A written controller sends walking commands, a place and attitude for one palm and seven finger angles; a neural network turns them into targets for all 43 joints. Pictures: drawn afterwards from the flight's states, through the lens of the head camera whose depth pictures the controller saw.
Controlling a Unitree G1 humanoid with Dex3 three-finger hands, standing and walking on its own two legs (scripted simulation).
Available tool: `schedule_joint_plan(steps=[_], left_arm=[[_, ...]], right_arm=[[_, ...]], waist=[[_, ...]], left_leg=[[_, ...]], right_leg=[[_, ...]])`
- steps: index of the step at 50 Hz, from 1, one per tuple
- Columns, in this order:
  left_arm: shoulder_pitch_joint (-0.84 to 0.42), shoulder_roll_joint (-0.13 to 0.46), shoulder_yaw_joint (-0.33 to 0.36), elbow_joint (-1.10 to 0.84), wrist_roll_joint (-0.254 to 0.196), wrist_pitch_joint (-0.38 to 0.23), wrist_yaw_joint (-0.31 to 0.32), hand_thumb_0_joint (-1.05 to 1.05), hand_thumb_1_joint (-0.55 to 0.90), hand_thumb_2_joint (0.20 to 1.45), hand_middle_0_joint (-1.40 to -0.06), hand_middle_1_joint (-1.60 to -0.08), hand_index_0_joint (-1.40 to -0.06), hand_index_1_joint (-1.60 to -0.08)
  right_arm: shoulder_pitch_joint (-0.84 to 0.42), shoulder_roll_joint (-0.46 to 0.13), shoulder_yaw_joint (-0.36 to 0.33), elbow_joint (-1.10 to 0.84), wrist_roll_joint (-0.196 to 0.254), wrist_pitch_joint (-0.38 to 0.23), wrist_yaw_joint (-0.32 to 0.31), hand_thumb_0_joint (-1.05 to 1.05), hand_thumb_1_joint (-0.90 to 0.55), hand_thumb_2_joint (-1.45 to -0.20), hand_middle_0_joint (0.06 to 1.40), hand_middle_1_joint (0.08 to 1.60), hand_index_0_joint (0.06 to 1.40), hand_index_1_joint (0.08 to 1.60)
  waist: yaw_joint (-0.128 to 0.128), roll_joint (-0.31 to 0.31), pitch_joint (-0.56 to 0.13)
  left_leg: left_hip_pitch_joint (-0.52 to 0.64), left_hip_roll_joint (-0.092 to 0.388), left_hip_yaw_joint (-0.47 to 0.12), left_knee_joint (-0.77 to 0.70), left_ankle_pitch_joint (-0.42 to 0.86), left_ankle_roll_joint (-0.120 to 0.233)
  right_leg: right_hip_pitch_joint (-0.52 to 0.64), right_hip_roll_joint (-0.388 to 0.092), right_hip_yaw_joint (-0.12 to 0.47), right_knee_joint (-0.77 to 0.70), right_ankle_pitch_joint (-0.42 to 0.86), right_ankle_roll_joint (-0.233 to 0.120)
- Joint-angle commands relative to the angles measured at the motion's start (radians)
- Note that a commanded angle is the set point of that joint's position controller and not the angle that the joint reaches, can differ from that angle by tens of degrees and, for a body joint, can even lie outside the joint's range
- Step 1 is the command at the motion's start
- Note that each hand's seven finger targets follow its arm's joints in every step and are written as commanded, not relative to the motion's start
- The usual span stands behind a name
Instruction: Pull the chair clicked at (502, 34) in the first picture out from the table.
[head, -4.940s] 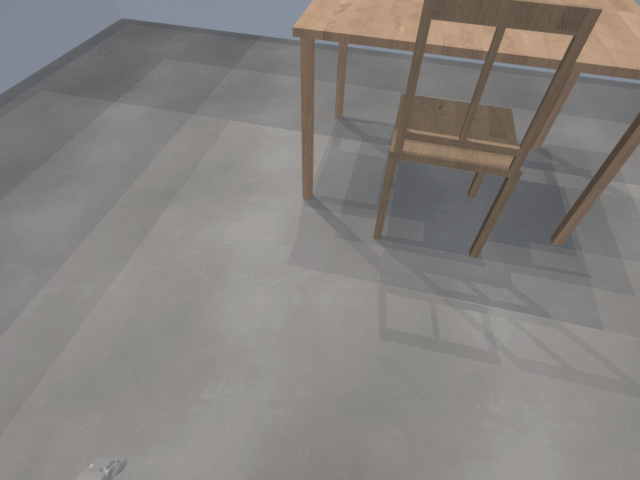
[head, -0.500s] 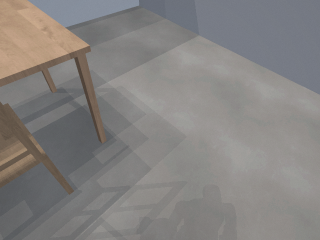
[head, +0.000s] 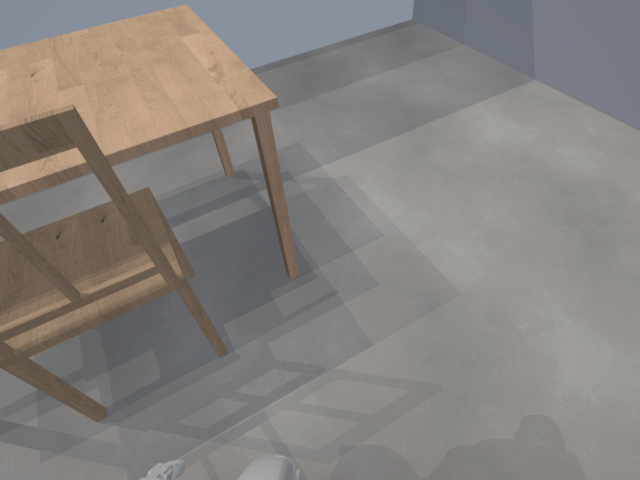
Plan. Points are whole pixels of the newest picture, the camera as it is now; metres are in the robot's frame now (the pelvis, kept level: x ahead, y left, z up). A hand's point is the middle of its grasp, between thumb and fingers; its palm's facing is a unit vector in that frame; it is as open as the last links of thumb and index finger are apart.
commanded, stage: turn to face it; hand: left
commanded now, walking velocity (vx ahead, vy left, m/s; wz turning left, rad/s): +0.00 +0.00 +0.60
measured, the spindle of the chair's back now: (27, 250) +0.51 +0.59 -0.06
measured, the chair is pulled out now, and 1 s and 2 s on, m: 0.00 0.00 0.00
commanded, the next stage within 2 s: take the last steps up to it in 0.82 s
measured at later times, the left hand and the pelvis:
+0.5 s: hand out of the picture -0.04 +0.26 -0.17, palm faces +0.35 -0.90 -0.27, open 7.4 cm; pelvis -0.02 +0.03 +0.00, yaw +18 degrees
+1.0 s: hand out of the picture -0.05 +0.18 -0.14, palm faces +0.50 -0.83 -0.25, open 7.4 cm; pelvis -0.02 -0.02 +0.01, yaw +30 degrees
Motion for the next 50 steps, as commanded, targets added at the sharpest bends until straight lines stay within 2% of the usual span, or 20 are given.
schedule_joint_plan(steps=[1,9,12,14,15,16,17,18,20,22,30,34,35,36,37,38,39,41,43,50], left_arm=[[0.01,0.198,0.048,-0.069,0.002,-0.021,0.019,0.0,0.9,0.9,-0.2,-0.3,-0.2,-0.3],[0.119,0.259,0.064,-0.022,0.009,-0.008,0.012,0.0,0.9,0.9,-0.2,-0.3,-0.2,-0.3],[0.11,0.27,0.073,-0.013,0.008,-0.002,0.01,0.0,0.9,0.9,-0.2,-0.3,-0.2,-0.3],[0.112,0.261,0.075,-0.006,-0.003,0.005,0.004,0.0,0.9,0.9,-0.2,-0.3,-0.2,-0.3],[0.107,0.236,0.074,-0.022,-0.011,0.008,-0.001,0.0,0.9,0.9,-0.2,-0.3,-0.2,-0.3],[0.06,0.164,0.054,-0.078,-0.016,0.007,-0.012,0.0,0.9,0.9,-0.2,-0.3,-0.2,-0.3],[-0.009,0.173,0.046,-0.105,-0.004,0.016,-0.005,0.0,0.9,0.9,-0.2,-0.3,-0.2,-0.3],[-0.014,0.16,0.048,-0.091,-0.005,0.022,0.006,0.0,0.9,0.9,-0.2,-0.3,-0.2,-0.3],[-0.022,0.174,0.055,-0.058,-0.01,0.02,-0.002,0.0,0.9,0.9,-0.2,-0.3,-0.2,-0.3],[0.036,0.17,0.055,-0.03,-0.009,0.023,-0.008,0.0,0.9,0.9,-0.2,-0.3,-0.2,-0.3],[-0.002,0.134,0.041,-0.048,-0.013,0.024,0.0,0.0,0.9,0.9,-0.2,-0.3,-0.2,-0.3],[0.086,0.131,0.04,-0.029,-0.017,0.004,0.006,0.0,0.9,0.9,-0.2,-0.3,-0.2,-0.3],[0.119,0.153,0.045,-0.02,-0.014,-0.007,0.009,0.0,0.9,0.9,-0.2,-0.3,-0.2,-0.3],[0.134,0.23,0.057,-0.016,0.002,-0.02,0.017,0.0,0.9,0.9,-0.2,-0.3,-0.2,-0.3],[0.137,0.296,0.066,-0.03,0.005,-0.02,0.016,0.0,0.9,0.9,-0.2,-0.3,-0.2,-0.3],[0.12,0.272,0.069,-0.032,-0.003,-0.019,0.02,0.0,0.9,0.9,-0.2,-0.3,-0.2,-0.3],[0.062,0.242,0.064,-0.042,-0.002,-0.015,0.021,0.0,0.9,0.9,-0.2,-0.3,-0.2,-0.3],[-0.015,0.193,0.048,-0.054,-0.004,-0.016,0.019,0.0,0.9,0.9,-0.2,-0.3,-0.2,-0.3],[-0.013,0.177,0.046,-0.051,-0.002,-0.02,0.02,0.0,0.9,0.9,-0.2,-0.3,-0.2,-0.3],[0.135,0.21,0.058,0.04,0.006,-0.031,0.011,0.0,0.9,0.9,-0.2,-0.3,-0.2,-0.3]], right_arm=[[-0.029,-0.038,0.001,-0.081,0.0,-0.014,0.01,0.0,-0.9,-0.9,0.2,0.3,0.2,0.3],[-0.137,-0.02,0.026,-0.121,0.01,-0.023,0.012,0.0,-0.9,-0.9,0.2,0.3,0.2,0.3],[-0.101,-0.023,0.031,-0.119,0.012,-0.036,0.007,0.0,-0.9,-0.9,0.2,0.3,0.2,0.3],[-0.044,-0.051,0.025,-0.107,0.008,-0.044,0.004,0.0,-0.9,-0.9,0.2,0.3,0.2,0.3],[0.027,-0.123,0.005,-0.095,0.003,-0.055,0.0,0.0,-0.9,-0.9,0.2,0.3,0.2,0.3],[0.1,-0.241,-0.023,-0.087,0.002,-0.061,-0.007,0.0,-0.9,-0.9,0.2,0.3,0.2,0.3],[0.158,-0.253,-0.023,-0.057,0.009,-0.055,-0.015,0.0,-0.9,-0.9,0.2,0.3,0.2,0.3],[0.148,-0.237,-0.018,-0.053,0.011,-0.059,-0.027,0.0,-0.9,-0.9,0.2,0.3,0.2,0.3],[0.03,-0.158,0.004,-0.079,0.005,-0.06,-0.036,0.0,-0.9,-0.9,0.2,0.3,0.2,0.3],[-0.03,-0.132,0.015,-0.096,0.006,-0.065,-0.033,0.0,-0.9,-0.9,0.2,0.3,0.2,0.3],[0.012,-0.129,0.01,-0.077,-0.002,-0.053,-0.03,0.0,-0.9,-0.9,0.2,0.3,0.2,0.3],[-0.013,-0.117,0.007,-0.079,0.002,-0.049,-0.029,0.0,-0.9,-0.9,0.2,0.3,0.2,0.3],[-0.011,-0.092,0.01,-0.078,0.009,-0.05,-0.026,0.0,-0.9,-0.9,0.2,0.3,0.2,0.3],[0.023,-0.029,0.02,-0.085,0.02,-0.052,-0.02,0.0,-0.9,-0.9,0.2,0.3,0.2,0.3],[0.005,-0.006,0.023,-0.114,0.016,-0.05,-0.02,0.0,-0.9,-0.9,0.2,0.3,0.2,0.3],[0.003,-0.053,0.01,-0.098,0.007,-0.029,-0.024,0.0,-0.9,-0.9,0.2,0.3,0.2,0.3],[0.0,-0.043,0.007,-0.077,0.006,-0.022,-0.021,0.0,-0.9,-0.9,0.2,0.3,0.2,0.3],[0.039,-0.029,0.011,-0.032,0.002,-0.017,-0.01,0.0,-0.9,-0.9,0.2,0.3,0.2,0.3],[0.067,-0.018,0.014,-0.012,0.003,-0.017,-0.006,0.0,-0.9,-0.9,0.2,0.3,0.2,0.3],[-0.005,0.007,0.034,-0.008,-0.002,-0.029,-0.001,0.0,-0.9,-0.9,0.2,0.3,0.2,0.3]], waist=[[0.021,-0.214,-0.011],[0.083,-0.262,-0.064],[0.07,-0.278,-0.106],[0.035,-0.217,-0.125],[-0.01,-0.056,-0.182],[-0.055,0.254,-0.182],[-0.071,0.154,-0.175],[-0.059,0.212,-0.207],[-0.019,0.141,-0.11],[0.018,0.109,-0.098],[-0.002,0.096,-0.077],[0.045,0.087,-0.1],[0.061,0.029,-0.116],[0.058,-0.207,-0.13],[0.072,-0.34,-0.105],[0.074,-0.348,-0.1],[0.049,-0.274,-0.048],[0.009,-0.176,0.003],[0.007,-0.198,-0.017],[0.08,-0.206,-0.022]], left_leg=[[-0.056,0.052,0.032,0.074,0.038,-0.025],[0.055,0.044,0.114,-0.261,-0.04,-0.011],[0.134,0.041,0.145,-0.414,-0.014,0.008],[0.301,0.039,0.156,-0.628,0.151,0.026],[0.502,0.141,0.016,-0.721,0.363,0.079],[0.643,0.415,-0.338,-0.735,0.804,0.229],[0.61,0.466,-0.331,-0.718,0.921,0.298],[0.597,0.422,-0.301,-0.699,0.913,0.283],[0.462,0.309,-0.18,-0.719,0.794,0.239],[0.411,0.244,-0.116,-0.737,0.724,0.207],[0.356,0.238,-0.213,-0.756,0.55,0.233],[0.28,0.202,-0.225,-0.667,0.55,0.193],[0.221,0.158,-0.197,-0.601,0.453,0.147],[0.058,0.043,-0.076,-0.422,0.197,0.07],[-0.02,-0.042,-0.006,-0.222,-0.169,0.03],[0.017,-0.003,-0.066,-0.072,-0.167,0.037],[0.008,0.006,-0.063,0.032,-0.113,0.034],[0.004,0.033,-0.04,0.102,0.013,0.022],[0.018,0.039,-0.013,0.07,0.054,0.009],[0.042,0.061,0.048,-0.228,-0.008,0.01]], right_leg=[[0.05,-0.256,0.126,-0.245,0.278,-0.086],[0.163,-0.314,0.054,-0.181,0.457,-0.111],[0.193,-0.325,0.011,-0.108,0.525,-0.092],[0.113,-0.299,-0.053,0.018,0.483,-0.026],[-0.05,-0.245,-0.089,0.204,0.345,0.035],[-0.365,-0.098,-0.09,0.426,-0.282,0.115],[-0.404,-0.083,0.023,0.546,-0.356,0.103],[-0.403,-0.084,0.081,0.587,-0.322,0.103],[-0.372,-0.073,0.105,0.614,-0.182,0.108],[-0.309,-0.056,0.093,0.578,-0.105,0.11],[-0.177,0.008,0.084,0.288,-0.132,0.096],[0.022,0.042,0.07,-0.016,0.023,0.079],[0.131,0.011,0.094,-0.164,0.129,0.074],[0.263,-0.195,0.298,-0.251,0.222,0.016],[0.194,-0.4,0.461,-0.279,0.34,-0.108],[0.083,-0.39,0.443,-0.304,0.268,-0.143],[0.025,-0.343,0.419,-0.316,0.179,-0.153],[-0.023,-0.257,0.257,-0.307,0.11,-0.116],[0.001,-0.228,0.185,-0.311,0.122,-0.105],[0.132,-0.273,0.22,-0.369,-0.069,-0.126]])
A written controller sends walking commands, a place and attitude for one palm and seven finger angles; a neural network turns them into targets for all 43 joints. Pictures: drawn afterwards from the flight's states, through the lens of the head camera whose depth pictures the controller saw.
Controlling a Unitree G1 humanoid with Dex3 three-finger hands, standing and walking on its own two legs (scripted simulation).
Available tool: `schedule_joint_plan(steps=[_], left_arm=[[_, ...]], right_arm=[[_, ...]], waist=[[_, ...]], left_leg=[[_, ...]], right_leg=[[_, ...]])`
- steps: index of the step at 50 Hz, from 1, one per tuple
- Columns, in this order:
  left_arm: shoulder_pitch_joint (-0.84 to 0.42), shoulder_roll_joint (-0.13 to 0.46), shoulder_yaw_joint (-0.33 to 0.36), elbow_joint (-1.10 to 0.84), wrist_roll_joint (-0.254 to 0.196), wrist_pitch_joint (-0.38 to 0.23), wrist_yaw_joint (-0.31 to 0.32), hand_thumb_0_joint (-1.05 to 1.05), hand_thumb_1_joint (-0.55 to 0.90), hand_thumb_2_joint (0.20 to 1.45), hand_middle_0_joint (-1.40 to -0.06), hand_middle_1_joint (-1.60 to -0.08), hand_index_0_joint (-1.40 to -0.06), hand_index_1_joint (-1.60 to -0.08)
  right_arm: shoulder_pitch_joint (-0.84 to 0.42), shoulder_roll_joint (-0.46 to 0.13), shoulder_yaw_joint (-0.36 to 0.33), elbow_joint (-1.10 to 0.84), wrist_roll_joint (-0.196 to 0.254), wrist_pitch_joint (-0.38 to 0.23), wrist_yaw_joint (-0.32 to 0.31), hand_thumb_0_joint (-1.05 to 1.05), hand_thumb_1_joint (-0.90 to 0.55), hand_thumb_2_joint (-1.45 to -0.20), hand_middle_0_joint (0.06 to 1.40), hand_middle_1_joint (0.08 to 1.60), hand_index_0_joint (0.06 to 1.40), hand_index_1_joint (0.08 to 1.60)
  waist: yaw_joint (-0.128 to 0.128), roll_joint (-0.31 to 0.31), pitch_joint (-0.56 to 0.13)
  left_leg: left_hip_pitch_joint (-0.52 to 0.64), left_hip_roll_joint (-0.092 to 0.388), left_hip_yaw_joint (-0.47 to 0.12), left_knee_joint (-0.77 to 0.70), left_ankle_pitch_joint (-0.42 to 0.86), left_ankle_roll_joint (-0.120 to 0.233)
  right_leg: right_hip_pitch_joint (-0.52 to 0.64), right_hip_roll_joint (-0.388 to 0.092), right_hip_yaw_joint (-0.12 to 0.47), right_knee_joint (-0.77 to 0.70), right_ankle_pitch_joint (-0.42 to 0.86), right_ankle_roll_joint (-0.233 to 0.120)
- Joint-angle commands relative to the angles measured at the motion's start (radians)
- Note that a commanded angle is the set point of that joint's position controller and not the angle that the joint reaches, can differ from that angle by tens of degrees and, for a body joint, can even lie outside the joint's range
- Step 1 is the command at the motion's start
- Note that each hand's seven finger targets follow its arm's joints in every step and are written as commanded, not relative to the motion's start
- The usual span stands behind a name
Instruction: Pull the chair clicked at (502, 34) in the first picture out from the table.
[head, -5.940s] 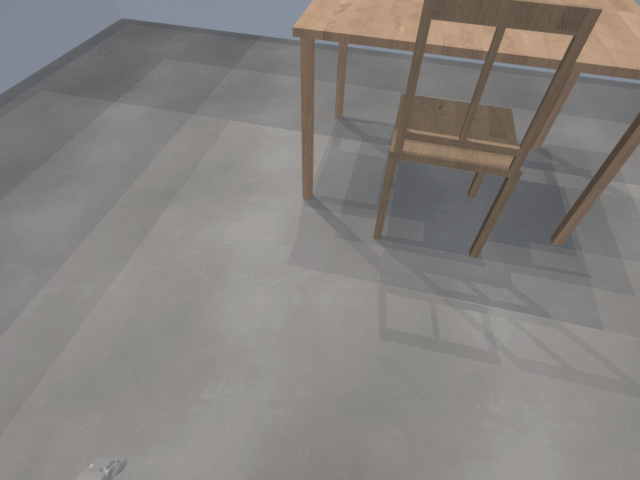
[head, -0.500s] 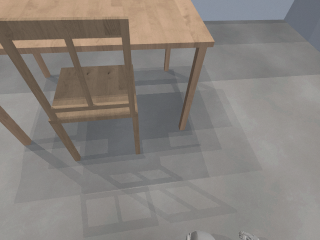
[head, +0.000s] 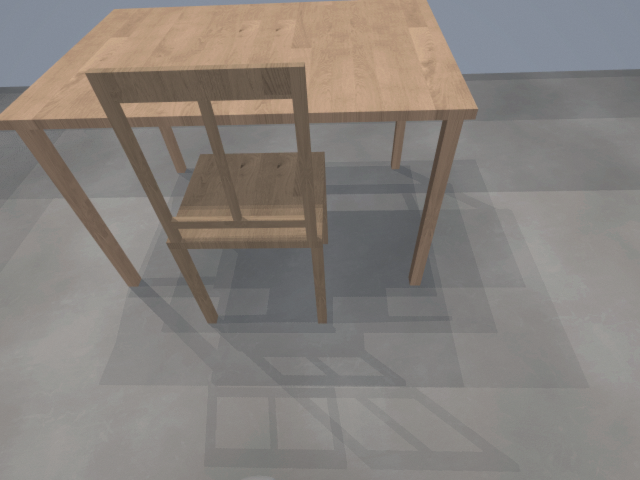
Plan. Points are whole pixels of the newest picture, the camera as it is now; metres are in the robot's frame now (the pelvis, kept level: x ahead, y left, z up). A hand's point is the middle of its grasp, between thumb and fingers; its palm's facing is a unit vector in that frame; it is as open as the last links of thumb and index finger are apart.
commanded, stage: take the last steps up to it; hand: left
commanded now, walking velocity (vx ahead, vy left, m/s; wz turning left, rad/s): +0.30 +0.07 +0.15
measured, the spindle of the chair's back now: (222, 167) +0.76 +0.27 -0.07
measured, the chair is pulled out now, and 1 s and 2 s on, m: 0.00 0.00 0.00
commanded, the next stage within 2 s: come to a stop and stand still in 0.94 s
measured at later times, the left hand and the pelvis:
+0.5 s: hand out of the picture +0.09 +0.24 -0.17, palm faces +0.09 -0.98 -0.18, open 7.4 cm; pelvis +0.08 +0.06 +0.00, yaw +3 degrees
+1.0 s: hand (211, 398) +0.27 +0.21 -0.17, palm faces +0.10 -0.98 -0.19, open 7.3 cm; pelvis +0.26 +0.03 +0.00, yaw +3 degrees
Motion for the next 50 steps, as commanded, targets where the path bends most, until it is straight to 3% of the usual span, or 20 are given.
schedule_joint_plan(steps=[1,4,8,9,10,11,13,15,17,21,28,31,32,33,34,35,37,40,45,50], left_arm=[[0.104,0.231,0.065,-0.001,0.003,-0.026,0.011,0.0,0.9,0.9,-0.2,-0.3,-0.2,-0.3],[0.129,0.24,0.067,0.034,0.008,-0.033,0.006,0.0,0.9,0.9,-0.2,-0.3,-0.2,-0.3],[0.082,0.219,0.061,0.064,-0.004,-0.022,-0.005,0.0,0.9,0.9,-0.2,-0.3,-0.2,-0.3],[0.056,0.174,0.05,0.054,-0.009,-0.015,-0.011,0.0,0.9,0.9,-0.2,-0.3,-0.2,-0.3],[0.03,0.099,0.035,0.02,-0.012,-0.012,-0.02,0.0,0.9,0.9,-0.2,-0.3,-0.2,-0.3],[-0.034,0.099,0.03,-0.021,-0.006,-0.021,-0.026,0.0,0.9,0.9,-0.2,-0.3,-0.2,-0.3],[-0.037,0.12,0.037,0.003,0.007,-0.016,-0.029,0.0,0.9,0.9,-0.2,-0.3,-0.2,-0.3],[0.023,0.111,0.033,0.049,0.004,-0.02,-0.04,0.0,0.9,0.9,-0.2,-0.3,-0.2,-0.3],[0.051,0.097,0.028,0.071,0.001,-0.021,-0.039,0.0,0.9,0.9,-0.2,-0.3,-0.2,-0.3],[-0.001,0.085,0.026,0.058,-0.004,-0.02,-0.035,0.0,0.9,0.9,-0.2,-0.3,-0.2,-0.3],[-0.129,0.063,0.03,0.009,-0.012,-0.031,-0.038,0.0,0.9,0.9,-0.2,-0.3,-0.2,-0.3],[0.131,0.097,0.051,0.087,-0.005,-0.047,-0.033,0.0,0.9,0.9,-0.2,-0.3,-0.2,-0.3],[0.273,0.158,0.068,0.128,0.003,-0.063,-0.024,0.0,0.9,0.9,-0.2,-0.3,-0.2,-0.3],[0.366,0.265,0.091,0.142,-0.001,-0.068,-0.011,0.0,0.9,0.9,-0.2,-0.3,-0.2,-0.3],[0.334,0.286,0.092,0.136,-0.022,-0.064,-0.01,0.0,0.9,0.9,-0.2,-0.3,-0.2,-0.3],[0.211,0.239,0.083,0.103,-0.021,-0.059,-0.008,0.0,0.9,0.9,-0.2,-0.3,-0.2,-0.3],[0.066,0.131,0.05,0.071,-0.015,-0.067,0.001,0.0,0.9,0.9,-0.2,-0.3,-0.2,-0.3],[0.033,0.085,0.034,0.073,-0.008,-0.077,0.004,0.0,0.9,0.9,-0.2,-0.3,-0.2,-0.3],[0.067,0.108,0.034,0.09,-0.008,-0.082,-0.003,0.0,0.9,0.9,-0.2,-0.3,-0.2,-0.3],[0.122,0.134,0.033,0.121,-0.007,-0.078,-0.002,0.0,0.9,0.9,-0.2,-0.3,-0.2,-0.3]], right_arm=[[-0.079,-0.044,0.002,-0.086,-0.003,-0.037,0.004,0.0,-0.9,-0.9,0.2,0.3,0.2,0.3],[-0.072,-0.031,0.006,-0.085,-0.001,-0.054,0.01,0.0,-0.9,-0.9,0.2,0.3,0.2,0.3],[0.106,-0.014,0.016,-0.018,-0.001,-0.079,-0.004,0.0,-0.9,-0.9,0.2,0.3,0.2,0.3],[0.188,-0.064,0.008,0.006,-0.002,-0.087,-0.016,0.0,-0.9,-0.9,0.2,0.3,0.2,0.3],[0.258,-0.149,-0.008,0.016,-0.014,-0.09,-0.025,0.0,-0.9,-0.9,0.2,0.3,0.2,0.3],[0.27,-0.185,-0.01,0.015,-0.01,-0.089,-0.039,0.0,-0.9,-0.9,0.2,0.3,0.2,0.3],[0.189,-0.125,0.009,0.01,-0.001,-0.1,-0.047,0.0,-0.9,-0.9,0.2,0.3,0.2,0.3],[0.123,-0.07,0.028,-0.001,0.004,-0.119,-0.048,0.0,-0.9,-0.9,0.2,0.3,0.2,0.3],[0.147,-0.056,0.032,0.016,0.01,-0.136,-0.05,0.0,-0.9,-0.9,0.2,0.3,0.2,0.3],[0.214,-0.04,0.03,0.063,0.012,-0.15,-0.057,0.0,-0.9,-0.9,0.2,0.3,0.2,0.3],[0.255,-0.038,0.022,0.112,-0.005,-0.147,-0.058,0.0,-0.9,-0.9,0.2,0.3,0.2,0.3],[0.21,-0.056,0.019,0.114,0.005,-0.145,-0.056,0.0,-0.9,-0.9,0.2,0.3,0.2,0.3],[0.225,-0.031,0.021,0.109,0.015,-0.149,-0.047,0.0,-0.9,-0.9,0.2,0.3,0.2,0.3],[0.284,0.03,0.029,0.079,0.025,-0.154,-0.041,0.0,-0.9,-0.9,0.2,0.3,0.2,0.3],[0.233,0.001,0.025,0.068,0.026,-0.146,-0.041,0.0,-0.9,-0.9,0.2,0.3,0.2,0.3],[0.159,0.01,0.017,0.051,0.018,-0.143,-0.035,0.0,-0.9,-0.9,0.2,0.3,0.2,0.3],[0.129,0.033,0.021,0.05,0.001,-0.125,-0.03,0.0,-0.9,-0.9,0.2,0.3,0.2,0.3],[0.195,0.067,0.027,0.07,-0.006,-0.097,-0.026,0.0,-0.9,-0.9,0.2,0.3,0.2,0.3],[0.107,0.067,0.029,0.026,-0.002,-0.093,-0.014,0.0,-0.9,-0.9,0.2,0.3,0.2,0.3],[-0.021,0.047,0.031,-0.014,0.001,-0.109,-0.007,0.0,-0.9,-0.9,0.2,0.3,0.2,0.3]], waist=[[0.073,-0.181,-0.01],[0.076,-0.184,-0.021],[-0.012,-0.124,-0.019],[-0.053,0.043,-0.012],[-0.079,0.301,0.037],[-0.083,0.213,0.101],[-0.046,0.211,0.116],[-0.003,0.103,0.115],[0.007,0.079,0.08],[-0.004,0.076,0.071],[-0.029,0.082,0.124],[0.098,0.029,0.016],[0.151,-0.078,-0.084],[0.145,-0.312,-0.207],[0.136,-0.245,-0.216],[0.11,-0.156,-0.107],[0.034,-0.05,0.013],[-0.026,-0.075,-0.004],[-0.013,-0.107,-0.008],[0.027,-0.121,0.001]], left_leg=[[-0.067,0.018,0.042,-0.154,-0.037,0.015],[-0.013,0.016,0.063,-0.259,-0.082,0.041],[0.351,-0.03,0.136,-0.589,0.064,0.067],[0.436,0.057,0.0,-0.684,-0.05,0.097],[0.444,0.275,-0.323,-0.846,-0.292,0.178],[0.377,0.354,-0.44,-0.904,-0.303,0.249],[0.294,0.312,-0.376,-0.92,-0.288,0.235],[0.296,0.229,-0.208,-0.891,-0.046,0.213],[0.354,0.2,-0.128,-0.861,0.2,0.217],[0.445,0.213,-0.073,-0.82,0.494,0.242],[0.373,0.236,-0.043,-0.759,0.57,0.226],[0.271,0.166,0.039,-0.475,0.683,0.174],[0.129,0.097,0.083,-0.21,0.552,0.136],[-0.107,-0.053,0.117,0.14,-0.073,0.094],[-0.121,-0.025,-0.002,0.306,-0.165,0.111],[-0.183,0.018,-0.021,0.358,-0.07,0.112],[-0.149,0.083,-0.031,0.293,0.065,0.099],[-0.066,0.091,0.01,0.15,0.106,0.067],[-0.081,0.08,0.058,-0.103,0.161,0.041],[-0.059,0.049,0.081,-0.276,0.158,0.04]], right_leg=[[0.097,-0.279,0.276,-0.289,-0.197,-0.106],[0.089,-0.298,0.303,-0.305,-0.278,-0.123],[-0.146,-0.187,0.157,-0.182,-0.363,-0.041],[-0.268,-0.121,0.087,-0.021,-0.369,0.001],[-0.442,0.005,-0.029,0.264,-0.32,0.047],[-0.527,0.001,0.041,0.409,-0.297,0.037],[-0.524,-0.03,0.131,0.574,-0.2,0.025],[-0.483,-0.04,0.132,0.603,-0.069,0.038],[-0.473,-0.036,0.12,0.597,-0.018,0.053],[-0.5,-0.042,0.108,0.518,-0.01,0.066],[-0.316,-0.007,0.065,0.233,-0.026,0.013],[0.057,0.061,0.024,0.098,0.054,-0.019],[0.283,-0.055,0.18,0.047,0.035,-0.07],[0.459,-0.351,0.647,-0.123,0.101,-0.189],[0.354,-0.398,0.739,-0.233,-0.083,-0.231],[0.22,-0.366,0.679,-0.281,-0.223,-0.216],[-0.019,-0.291,0.46,-0.295,-0.151,-0.166],[-0.106,-0.215,0.246,-0.303,0.076,-0.138],[-0.023,-0.181,0.177,-0.292,0.237,-0.152],[0.08,-0.194,0.188,-0.241,0.358,-0.141]])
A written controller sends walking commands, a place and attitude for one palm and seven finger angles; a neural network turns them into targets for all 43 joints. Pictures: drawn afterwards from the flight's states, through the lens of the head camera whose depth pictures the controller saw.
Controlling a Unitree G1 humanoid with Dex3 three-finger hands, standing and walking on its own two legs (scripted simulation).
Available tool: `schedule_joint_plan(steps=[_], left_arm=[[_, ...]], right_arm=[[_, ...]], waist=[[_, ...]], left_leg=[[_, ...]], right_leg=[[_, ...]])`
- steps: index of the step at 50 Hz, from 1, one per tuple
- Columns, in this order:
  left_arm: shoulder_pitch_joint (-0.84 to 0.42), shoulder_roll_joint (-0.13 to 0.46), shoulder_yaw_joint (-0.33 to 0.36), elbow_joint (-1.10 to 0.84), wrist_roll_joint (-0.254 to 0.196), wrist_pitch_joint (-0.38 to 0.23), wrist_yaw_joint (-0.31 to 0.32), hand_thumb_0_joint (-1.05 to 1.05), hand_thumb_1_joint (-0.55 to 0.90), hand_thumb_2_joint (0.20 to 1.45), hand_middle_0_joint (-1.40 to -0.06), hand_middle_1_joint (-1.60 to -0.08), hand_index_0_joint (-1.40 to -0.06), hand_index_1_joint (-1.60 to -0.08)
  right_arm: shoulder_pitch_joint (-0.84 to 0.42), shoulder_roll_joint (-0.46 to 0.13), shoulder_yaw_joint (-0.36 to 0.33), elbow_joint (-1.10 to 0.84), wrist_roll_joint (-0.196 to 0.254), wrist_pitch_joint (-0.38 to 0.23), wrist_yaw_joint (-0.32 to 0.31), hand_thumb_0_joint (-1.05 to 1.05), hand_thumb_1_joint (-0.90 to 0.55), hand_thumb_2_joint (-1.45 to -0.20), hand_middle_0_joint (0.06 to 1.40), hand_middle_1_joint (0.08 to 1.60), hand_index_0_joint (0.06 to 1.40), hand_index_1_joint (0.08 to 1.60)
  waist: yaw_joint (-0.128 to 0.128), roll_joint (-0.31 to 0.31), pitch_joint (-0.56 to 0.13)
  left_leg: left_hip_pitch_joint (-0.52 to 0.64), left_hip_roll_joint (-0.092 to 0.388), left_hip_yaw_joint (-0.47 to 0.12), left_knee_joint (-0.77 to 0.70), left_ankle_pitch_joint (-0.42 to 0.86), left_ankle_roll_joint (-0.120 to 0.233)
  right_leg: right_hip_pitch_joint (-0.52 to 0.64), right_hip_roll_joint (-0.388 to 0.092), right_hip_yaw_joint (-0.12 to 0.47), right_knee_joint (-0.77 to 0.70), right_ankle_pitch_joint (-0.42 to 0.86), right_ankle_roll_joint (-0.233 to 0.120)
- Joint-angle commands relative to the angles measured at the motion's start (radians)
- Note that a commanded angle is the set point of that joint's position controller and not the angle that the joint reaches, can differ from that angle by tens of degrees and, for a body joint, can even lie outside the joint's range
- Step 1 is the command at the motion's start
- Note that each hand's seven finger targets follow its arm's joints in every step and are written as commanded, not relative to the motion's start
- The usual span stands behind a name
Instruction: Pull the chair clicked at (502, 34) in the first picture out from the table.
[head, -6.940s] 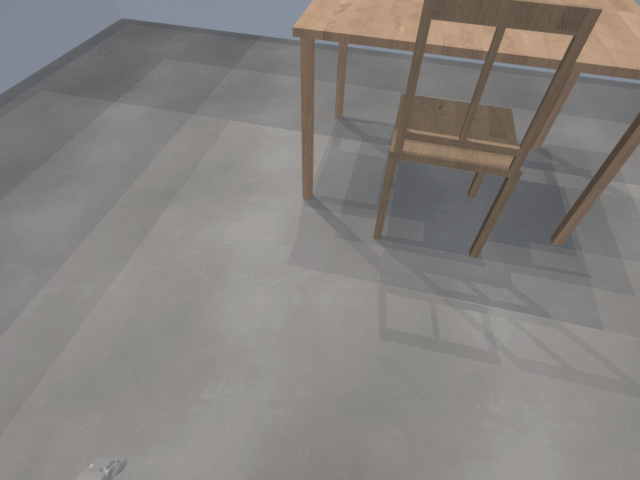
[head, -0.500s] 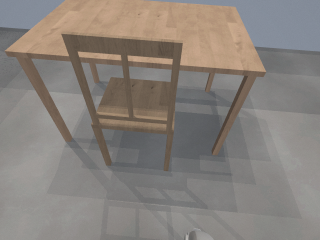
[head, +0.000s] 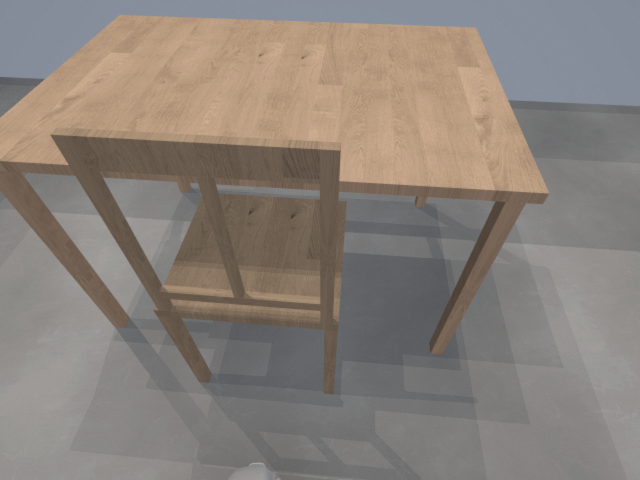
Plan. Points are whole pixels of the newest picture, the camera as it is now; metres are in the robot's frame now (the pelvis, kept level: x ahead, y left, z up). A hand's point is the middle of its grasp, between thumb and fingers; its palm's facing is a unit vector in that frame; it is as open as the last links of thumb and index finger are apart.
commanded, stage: come to a stop and stand still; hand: left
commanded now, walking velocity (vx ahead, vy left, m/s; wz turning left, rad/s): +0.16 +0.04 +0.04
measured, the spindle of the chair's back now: (225, 244) +0.51 +0.21 -0.07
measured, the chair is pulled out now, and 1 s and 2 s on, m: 0.00 0.00 0.00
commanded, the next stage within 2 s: none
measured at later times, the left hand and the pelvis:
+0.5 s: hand out of the picture +0.08 +0.22 -0.18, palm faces +0.02 -0.97 -0.25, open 7.4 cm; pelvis +0.03 +0.01 -0.01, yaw -2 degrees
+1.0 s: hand out of the picture +0.03 +0.19 -0.18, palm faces +0.01 -0.97 -0.25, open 7.3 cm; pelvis +0.02 +0.00 -0.01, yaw -1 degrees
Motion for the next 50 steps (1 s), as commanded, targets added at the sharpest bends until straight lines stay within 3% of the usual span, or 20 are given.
schedule_joint_plan(steps=[1,4,5,7,8,9,13,18,24,27,29,31,34,36,41,44,45,46,48,50], left_arm=[[0.093,0.139,0.023,-0.012,-0.001,-0.008,0.011,0.0,0.9,0.9,-0.2,-0.3,-0.2,-0.3],[0.078,0.113,0.014,0.005,-0.006,0.008,0.025,0.0,0.9,0.9,-0.2,-0.3,-0.2,-0.3],[0.089,0.097,0.005,0.013,-0.009,0.015,0.03,0.0,0.9,0.9,-0.2,-0.3,-0.2,-0.3],[0.16,0.036,-0.017,0.024,-0.019,0.031,0.045,0.0,0.9,0.9,-0.2,-0.3,-0.2,-0.3],[0.186,0.05,-0.021,0.041,-0.024,0.046,0.052,0.0,0.9,0.9,-0.2,-0.3,-0.2,-0.3],[0.162,0.084,-0.017,0.04,-0.024,0.061,0.056,0.0,0.9,0.9,-0.2,-0.3,-0.2,-0.3],[0.105,0.1,0.008,0.011,-0.012,0.091,0.049,0.0,0.9,0.9,-0.2,-0.3,-0.2,-0.3],[0.076,0.097,0.037,-0.053,-0.006,0.12,0.039,0.0,0.9,0.9,-0.2,-0.3,-0.2,-0.3],[0.056,0.063,0.017,-0.077,-0.004,0.109,0.03,0.0,0.9,0.9,-0.2,-0.3,-0.2,-0.3],[0.149,0.083,0.006,-0.017,0.002,0.079,0.032,0.0,0.9,0.9,-0.2,-0.3,-0.2,-0.3],[0.045,0.208,0.007,-0.052,0.006,0.061,0.034,0.0,0.9,0.9,-0.2,-0.3,-0.2,-0.3],[-0.027,0.251,0.026,-0.08,0.001,0.057,0.033,0.0,0.9,0.9,-0.2,-0.3,-0.2,-0.3],[-0.062,0.211,0.025,-0.084,-0.001,0.054,0.031,0.0,0.9,0.9,-0.2,-0.3,-0.2,-0.3],[-0.02,0.196,0.026,-0.077,-0.002,0.05,0.03,0.0,0.9,0.9,-0.2,-0.3,-0.2,-0.3],[0.082,0.196,0.037,-0.041,0.002,0.05,0.045,0.0,0.9,0.9,-0.2,-0.3,-0.2,-0.3],[0.067,0.205,0.04,-0.033,0.003,0.057,0.049,0.0,0.9,0.9,-0.2,-0.3,-0.2,-0.3],[0.137,0.212,0.017,-0.043,0.011,0.027,0.083,0.0,0.9,0.9,-0.2,-0.3,-0.2,-0.3],[0.113,0.239,0.021,-0.096,0.009,0.018,0.075,0.0,0.9,0.9,-0.2,-0.3,-0.2,-0.3],[0.019,0.234,0.026,-0.133,0.001,0.035,0.066,0.0,0.9,0.9,-0.2,-0.3,-0.2,-0.3],[0.045,0.159,0.005,-0.13,-0.011,0.051,0.059,0.0,0.9,0.9,-0.2,-0.3,-0.2,-0.3]], right_arm=[[-0.002,-0.019,0.007,-0.041,0.002,-0.011,0.006,0.0,-0.9,-0.9,0.2,0.3,0.2,0.3],[0.028,-0.018,0.022,-0.014,0.003,-0.021,-0.011,0.0,-0.9,-0.9,0.2,0.3,0.2,0.3],[0.077,-0.037,0.024,0.009,0.003,-0.027,-0.019,0.0,-0.9,-0.9,0.2,0.3,0.2,0.3],[0.126,-0.124,0.015,0.027,0.007,-0.02,-0.037,0.0,-0.9,-0.9,0.2,0.3,0.2,0.3],[0.089,-0.132,0.02,0.03,0.02,-0.015,-0.048,0.0,-0.9,-0.9,0.2,0.3,0.2,0.3],[0.075,-0.13,0.019,0.032,0.022,-0.006,-0.059,0.0,-0.9,-0.9,0.2,0.3,0.2,0.3],[0.021,-0.144,-0.014,0.009,0.015,0.027,-0.074,0.0,-0.9,-0.9,0.2,0.3,0.2,0.3],[-0.029,-0.136,-0.033,-0.046,0.008,0.038,-0.067,0.0,-0.9,-0.9,0.2,0.3,0.2,0.3],[-0.054,-0.141,-0.037,-0.056,-0.006,0.041,-0.041,0.0,-0.9,-0.9,0.2,0.3,0.2,0.3],[-0.032,-0.109,-0.031,-0.032,0.006,0.047,-0.025,0.0,-0.9,-0.9,0.2,0.3,0.2,0.3],[-0.011,-0.021,-0.003,-0.049,0.018,0.056,-0.012,0.0,-0.9,-0.9,0.2,0.3,0.2,0.3],[-0.045,-0.08,-0.013,-0.058,0.002,0.069,-0.007,0.0,-0.9,-0.9,0.2,0.3,0.2,0.3],[0.052,-0.091,-0.016,-0.01,0.003,0.06,-0.003,0.0,-0.9,-0.9,0.2,0.3,0.2,0.3],[0.072,-0.091,-0.015,-0.011,0.005,0.055,-0.005,0.0,-0.9,-0.9,0.2,0.3,0.2,0.3],[0.038,-0.08,-0.009,-0.04,0.014,0.052,-0.021,0.0,-0.9,-0.9,0.2,0.3,0.2,0.3],[0.049,-0.065,-0.005,-0.038,0.02,0.05,-0.027,0.0,-0.9,-0.9,0.2,0.3,0.2,0.3],[0.003,-0.079,0.004,-0.123,0.014,0.019,-0.021,0.0,-0.9,-0.9,0.2,0.3,0.2,0.3],[0.064,-0.071,0.003,-0.135,0.018,0.022,-0.012,0.0,-0.9,-0.9,0.2,0.3,0.2,0.3],[0.137,-0.066,0.014,-0.122,0.02,0.028,-0.009,0.0,-0.9,-0.9,0.2,0.3,0.2,0.3],[0.132,-0.122,0.01,-0.111,0.006,0.018,-0.015,0.0,-0.9,-0.9,0.2,0.3,0.2,0.3]], waist=[[0.03,-0.128,0.027],[0.006,-0.116,0.004],[-0.007,-0.071,-0.039],[0.006,0.08,-0.132],[0.02,0.208,-0.139],[0.007,0.221,-0.107],[0.0,0.065,-0.061],[0.009,0.067,-0.116],[0.006,0.191,-0.08],[0.043,0.073,-0.065],[0.004,-0.207,0.049],[0.026,-0.281,0.126],[-0.005,-0.185,0.119],[0.011,-0.178,0.083],[0.057,-0.199,-0.008],[0.051,-0.22,-0.035],[0.038,-0.29,-0.029],[0.024,-0.295,-0.11],[-0.031,-0.094,-0.149],[-0.009,0.083,-0.072]], left_leg=[[0.058,-0.03,0.025,-0.116,-0.01,0.005],[0.224,-0.053,0.016,-0.333,0.111,0.001],[0.341,-0.026,-0.008,-0.4,0.369,0.008],[0.56,0.186,-0.139,-0.332,0.989,0.108],[0.548,0.24,-0.183,-0.376,1.155,0.157],[0.514,0.247,-0.194,-0.414,1.207,0.179],[0.477,0.256,-0.166,-0.419,1.044,0.217],[0.387,0.227,-0.098,-0.439,0.744,0.204],[0.272,0.184,-0.148,-0.531,0.108,0.172],[0.161,0.064,-0.082,-0.449,-0.201,0.071],[0.125,-0.064,0.002,-0.264,-0.218,-0.018],[0.122,-0.06,-0.052,-0.133,-0.171,-0.007],[0.099,-0.067,-0.052,-0.04,-0.103,-0.009],[0.079,-0.078,-0.044,-0.011,-0.094,-0.02],[0.059,-0.082,-0.033,-0.067,-0.182,-0.039],[0.143,-0.092,-0.018,-0.194,-0.169,-0.035],[0.098,-0.136,0.004,-0.125,-0.227,-0.032],[0.111,-0.1,-0.016,-0.121,-0.169,0.018],[0.278,-0.116,0.013,-0.289,-0.038,0.017],[0.322,0.006,-0.087,-0.35,0.205,0.054]], right_leg=[[0.032,-0.29,0.183,-0.107,0.363,-0.111],[0.05,-0.237,0.139,0.029,0.515,-0.059],[0.034,-0.188,0.115,0.116,0.482,-0.01],[-0.091,-0.102,0.084,0.191,0.017,0.061],[-0.093,-0.092,0.087,0.255,-0.229,0.089],[-0.109,-0.082,0.118,0.34,-0.328,0.095],[-0.223,-0.076,0.175,0.586,-0.337,0.091],[-0.271,-0.059,0.204,0.763,-0.242,0.108],[-0.143,-0.071,0.134,0.412,-0.252,0.084],[0.061,-0.065,0.102,0.045,-0.042,0.083],[-0.133,-0.338,0.451,-0.213,-0.31,-0.021],[-0.26,-0.368,0.543,-0.279,-0.384,-0.07],[-0.164,-0.315,0.383,-0.192,-0.142,-0.064],[-0.076,-0.3,0.326,-0.135,0.051,-0.059],[0.114,-0.343,0.325,-0.003,0.527,-0.108],[0.1,-0.335,0.317,0.039,0.572,-0.104],[0.157,-0.298,0.388,0.145,1.104,-0.047],[0.168,-0.296,0.305,0.152,0.935,-0.038],[0.048,-0.25,0.235,0.175,0.458,-0.027],[-0.079,-0.146,0.175,0.225,0.156,0.024]])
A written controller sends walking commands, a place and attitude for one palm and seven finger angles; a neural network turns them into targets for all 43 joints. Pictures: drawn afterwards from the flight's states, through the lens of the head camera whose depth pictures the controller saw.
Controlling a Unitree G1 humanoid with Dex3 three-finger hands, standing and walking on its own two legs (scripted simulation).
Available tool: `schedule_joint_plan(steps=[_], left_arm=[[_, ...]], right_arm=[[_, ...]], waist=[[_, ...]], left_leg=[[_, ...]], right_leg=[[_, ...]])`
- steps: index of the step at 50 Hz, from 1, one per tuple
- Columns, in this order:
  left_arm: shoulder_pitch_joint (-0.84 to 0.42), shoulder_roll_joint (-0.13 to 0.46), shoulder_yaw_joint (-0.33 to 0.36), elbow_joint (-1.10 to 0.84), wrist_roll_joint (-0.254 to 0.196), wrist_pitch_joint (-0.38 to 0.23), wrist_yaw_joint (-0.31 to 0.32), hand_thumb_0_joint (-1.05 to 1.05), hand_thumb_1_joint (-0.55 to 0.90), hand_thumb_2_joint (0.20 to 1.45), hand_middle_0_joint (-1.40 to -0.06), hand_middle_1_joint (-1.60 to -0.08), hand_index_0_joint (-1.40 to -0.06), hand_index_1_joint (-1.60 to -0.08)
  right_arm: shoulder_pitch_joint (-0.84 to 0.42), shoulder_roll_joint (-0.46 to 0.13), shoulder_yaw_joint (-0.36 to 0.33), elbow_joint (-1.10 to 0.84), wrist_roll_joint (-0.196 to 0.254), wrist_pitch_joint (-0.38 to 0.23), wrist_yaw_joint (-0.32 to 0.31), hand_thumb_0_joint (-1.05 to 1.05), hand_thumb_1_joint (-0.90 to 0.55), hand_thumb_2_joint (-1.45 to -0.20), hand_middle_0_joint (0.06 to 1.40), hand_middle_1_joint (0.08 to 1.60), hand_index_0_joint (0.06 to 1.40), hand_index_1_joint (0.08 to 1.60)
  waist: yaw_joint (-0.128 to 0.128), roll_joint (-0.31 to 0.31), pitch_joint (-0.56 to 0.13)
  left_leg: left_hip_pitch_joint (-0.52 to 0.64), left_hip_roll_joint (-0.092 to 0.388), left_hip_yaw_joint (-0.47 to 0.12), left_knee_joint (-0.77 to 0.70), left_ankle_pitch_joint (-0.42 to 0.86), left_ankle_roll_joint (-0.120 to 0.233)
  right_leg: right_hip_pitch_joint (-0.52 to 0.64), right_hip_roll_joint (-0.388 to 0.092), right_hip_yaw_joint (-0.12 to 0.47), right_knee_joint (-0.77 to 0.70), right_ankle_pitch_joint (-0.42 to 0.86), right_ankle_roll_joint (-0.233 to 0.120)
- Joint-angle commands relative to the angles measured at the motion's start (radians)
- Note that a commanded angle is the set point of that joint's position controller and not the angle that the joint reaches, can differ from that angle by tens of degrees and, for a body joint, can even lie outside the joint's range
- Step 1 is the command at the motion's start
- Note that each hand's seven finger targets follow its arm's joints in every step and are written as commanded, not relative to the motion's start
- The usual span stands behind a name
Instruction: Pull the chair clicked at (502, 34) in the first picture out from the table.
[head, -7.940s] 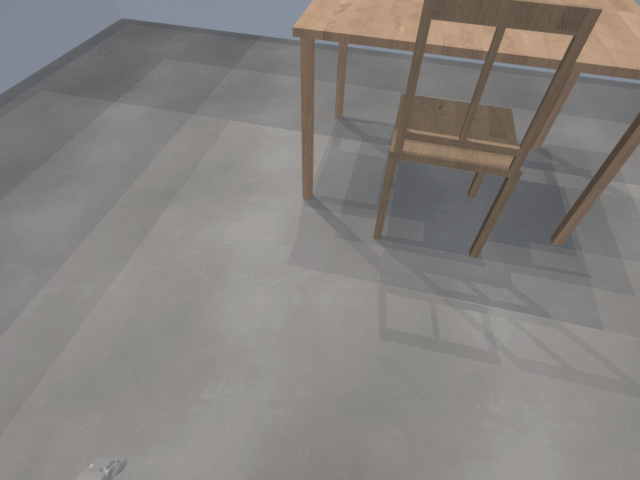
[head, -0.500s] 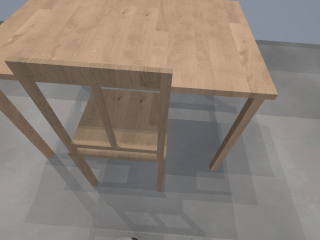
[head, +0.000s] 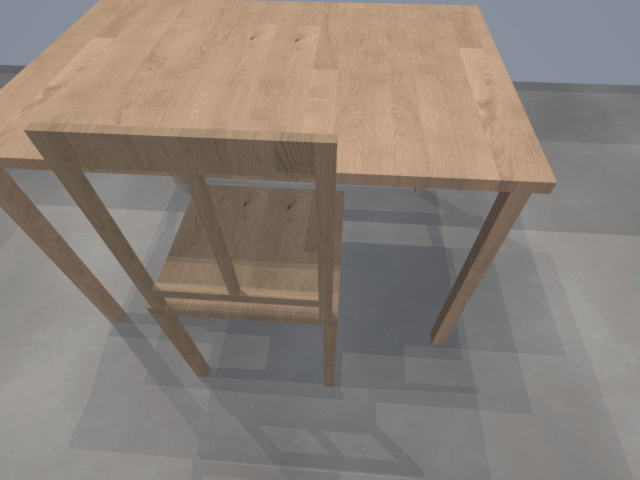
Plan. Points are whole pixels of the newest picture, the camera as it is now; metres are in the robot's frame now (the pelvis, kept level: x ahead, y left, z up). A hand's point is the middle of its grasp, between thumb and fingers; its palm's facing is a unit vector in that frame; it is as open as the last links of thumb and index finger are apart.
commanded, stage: come to a stop and stand still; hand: left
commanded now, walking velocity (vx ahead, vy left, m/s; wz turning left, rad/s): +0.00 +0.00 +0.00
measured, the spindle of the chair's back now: (217, 242) +0.49 +0.21 -0.06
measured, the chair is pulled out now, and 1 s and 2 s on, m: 0.00 0.00 0.00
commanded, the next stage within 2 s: look again from close up in 1.34 s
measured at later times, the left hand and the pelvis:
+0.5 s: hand out of the picture +0.02 +0.24 -0.17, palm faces -0.02 -0.98 -0.21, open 7.4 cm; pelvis +0.00 +0.05 +0.00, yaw -2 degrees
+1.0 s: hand out of the picture +0.04 +0.20 -0.17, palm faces -0.03 -0.98 -0.20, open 7.3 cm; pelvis +0.02 +0.02 +0.00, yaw -2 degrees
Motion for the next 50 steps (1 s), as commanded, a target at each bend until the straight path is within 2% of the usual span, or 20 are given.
schedule_joint_plan(steps=[1,3,4,5,7,8,10,12,15,19,22,23,28,32,34,38,50], left_arm=[[0.041,0.122,0.024,-0.077,-0.012,0.007,0.012,0.0,0.9,0.9,-0.2,-0.3,-0.2,-0.3],[0.016,0.113,0.012,-0.07,-0.005,0.02,0.007,0.0,0.9,0.9,-0.2,-0.3,-0.2,-0.3],[0.011,0.113,0.005,-0.069,-0.006,0.024,0.002,0.0,0.9,0.9,-0.2,-0.3,-0.2,-0.3],[0.017,0.111,0.002,-0.062,-0.007,0.024,-0.002,0.0,0.9,0.9,-0.2,-0.3,-0.2,-0.3],[0.022,0.119,-0.003,-0.055,-0.007,0.021,-0.009,0.0,0.9,0.9,-0.2,-0.3,-0.2,-0.3],[0.01,0.12,-0.004,-0.058,-0.005,0.021,-0.012,0.0,0.9,0.9,-0.2,-0.3,-0.2,-0.3],[0.012,0.126,-0.005,-0.06,-0.005,0.021,-0.014,0.0,0.9,0.9,-0.2,-0.3,-0.2,-0.3],[0.015,0.126,-0.008,-0.058,-0.004,0.021,-0.016,0.0,0.9,0.9,-0.2,-0.3,-0.2,-0.3],[0.027,0.123,-0.008,-0.053,-0.005,0.018,-0.017,0.0,0.9,0.9,-0.2,-0.3,-0.2,-0.3],[0.032,0.125,-0.007,-0.042,-0.009,0.016,-0.014,0.0,0.9,0.9,-0.2,-0.3,-0.2,-0.3],[0.037,0.125,-0.006,-0.029,-0.012,0.014,-0.012,0.0,0.9,0.9,-0.2,-0.3,-0.2,-0.3],[0.027,0.127,-0.006,-0.027,-0.012,0.015,-0.012,0.0,0.9,0.9,-0.2,-0.3,-0.2,-0.3],[0.032,0.121,-0.006,-0.006,-0.014,0.014,-0.011,0.0,0.9,0.9,-0.2,-0.3,-0.2,-0.3],[0.031,0.116,-0.006,0.011,-0.016,0.013,-0.008,0.0,0.9,0.9,-0.2,-0.3,-0.2,-0.3],[0.03,0.113,-0.006,0.015,-0.015,0.013,-0.007,0.0,0.9,0.9,-0.2,-0.3,-0.2,-0.3],[0.028,0.109,-0.004,0.019,-0.015,0.012,-0.007,0.0,0.9,0.9,-0.2,-0.3,-0.2,-0.3],[0.04,0.098,-0.006,0.04,-0.014,-0.001,-0.005,0.0,0.9,0.9,-0.2,-0.3,-0.2,-0.3]], right_arm=[[0.06,-0.1,-0.002,-0.071,-0.016,-0.026,-0.01,0.0,-0.9,-0.9,0.2,0.3,0.2,0.3],[0.034,-0.104,0.006,-0.069,-0.014,-0.029,-0.012,0.0,-0.9,-0.9,0.2,0.3,0.2,0.3],[0.02,-0.107,0.011,-0.072,-0.013,-0.03,-0.015,0.0,-0.9,-0.9,0.2,0.3,0.2,0.3],[-0.001,-0.107,0.012,-0.076,-0.012,-0.03,-0.018,0.0,-0.9,-0.9,0.2,0.3,0.2,0.3],[-0.018,-0.104,0.013,-0.08,-0.01,-0.031,-0.016,0.0,-0.9,-0.9,0.2,0.3,0.2,0.3],[-0.011,-0.101,0.013,-0.078,-0.011,-0.033,-0.015,0.0,-0.9,-0.9,0.2,0.3,0.2,0.3],[-0.014,-0.111,0.015,-0.07,-0.011,-0.038,-0.013,0.0,-0.9,-0.9,0.2,0.3,0.2,0.3],[-0.016,-0.114,0.016,-0.063,-0.01,-0.041,-0.013,0.0,-0.9,-0.9,0.2,0.3,0.2,0.3],[-0.011,-0.111,0.018,-0.05,-0.011,-0.047,-0.016,0.0,-0.9,-0.9,0.2,0.3,0.2,0.3],[0.004,-0.105,0.023,-0.025,-0.009,-0.056,-0.023,0.0,-0.9,-0.9,0.2,0.3,0.2,0.3],[0.008,-0.101,0.025,0.0,-0.008,-0.058,-0.026,0.0,-0.9,-0.9,0.2,0.3,0.2,0.3],[0.012,-0.097,0.027,0.007,-0.006,-0.057,-0.027,0.0,-0.9,-0.9,0.2,0.3,0.2,0.3],[0.019,-0.09,0.028,0.042,-0.005,-0.056,-0.028,0.0,-0.9,-0.9,0.2,0.3,0.2,0.3],[0.037,-0.084,0.03,0.07,-0.005,-0.06,-0.031,0.0,-0.9,-0.9,0.2,0.3,0.2,0.3],[0.041,-0.078,0.03,0.078,-0.004,-0.058,-0.031,0.0,-0.9,-0.9,0.2,0.3,0.2,0.3],[0.048,-0.062,0.029,0.093,-0.003,-0.058,-0.031,0.0,-0.9,-0.9,0.2,0.3,0.2,0.3],[0.045,-0.038,0.026,0.119,-0.003,-0.056,-0.032,0.0,-0.9,-0.9,0.2,0.3,0.2,0.3]], waist=[[0.006,0.102,-0.089],[0.004,0.189,-0.013],[0.006,0.192,0.021],[0.014,0.143,0.038],[0.013,0.036,0.042],[0.006,0.023,0.054],[0.007,0.02,0.035],[0.008,0.024,0.044],[0.009,0.007,0.018],[0.008,0.023,-0.028],[0.009,0.022,-0.046],[0.007,0.004,-0.023],[0.009,-0.006,-0.014],[0.008,0.01,-0.032],[0.008,-0.013,-0.015],[0.009,-0.007,-0.006],[0.002,-0.04,-0.025]], left_leg=[[0.031,0.154,-0.094,-0.109,0.365,0.078],[-0.022,0.15,-0.148,-0.168,0.399,0.099],[-0.041,0.149,-0.154,-0.202,0.344,0.102],[-0.048,0.137,-0.146,-0.209,0.269,0.1],[-0.053,0.104,-0.125,-0.22,0.1,0.083],[-0.058,0.097,-0.126,-0.239,0.086,0.078],[-0.039,0.098,-0.135,-0.268,0.03,0.074],[-0.038,0.101,-0.14,-0.292,0.005,0.074],[-0.003,0.098,-0.129,-0.285,0.085,0.072],[0.068,0.096,-0.104,-0.244,0.311,0.066],[0.101,0.094,-0.084,-0.22,0.386,0.063],[0.082,0.094,-0.083,-0.223,0.385,0.063],[0.075,0.086,-0.072,-0.218,0.355,0.064],[0.098,0.085,-0.062,-0.205,0.404,0.06],[0.08,0.082,-0.061,-0.206,0.372,0.061],[0.068,0.079,-0.057,-0.21,0.334,0.063],[0.106,0.078,-0.034,-0.186,0.323,0.052]], right_leg=[[0.022,-0.035,0.017,0.019,0.101,-0.058],[0.016,0.01,-0.017,0.04,-0.045,-0.044],[0.01,0.019,-0.018,0.037,-0.087,-0.043],[0.007,0.015,-0.009,0.014,-0.064,-0.044],[0.014,-0.003,0.027,-0.037,0.0,-0.051],[0.013,-0.008,0.035,-0.042,0.023,-0.052],[0.014,-0.014,0.038,-0.046,0.02,-0.046],[0.009,-0.016,0.035,-0.05,0.027,-0.042],[0.018,-0.024,0.039,-0.055,0.068,-0.041],[0.041,-0.032,0.042,-0.049,0.126,-0.035],[0.054,-0.04,0.045,-0.051,0.163,-0.034],[0.059,-0.039,0.042,-0.054,0.166,-0.033],[0.076,-0.046,0.049,-0.06,0.203,-0.035],[0.087,-0.048,0.047,-0.049,0.242,-0.035],[0.092,-0.051,0.047,-0.056,0.244,-0.035],[0.096,-0.046,0.051,-0.064,0.239,-0.035],[0.085,-0.058,0.075,-0.084,0.344,-0.043]])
